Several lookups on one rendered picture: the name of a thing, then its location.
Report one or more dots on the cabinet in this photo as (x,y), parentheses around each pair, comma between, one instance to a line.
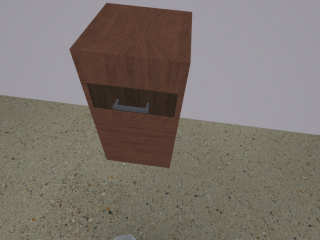
(141,48)

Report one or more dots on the handle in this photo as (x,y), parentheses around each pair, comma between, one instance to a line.
(116,106)

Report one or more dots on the drawer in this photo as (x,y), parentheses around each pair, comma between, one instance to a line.
(160,103)

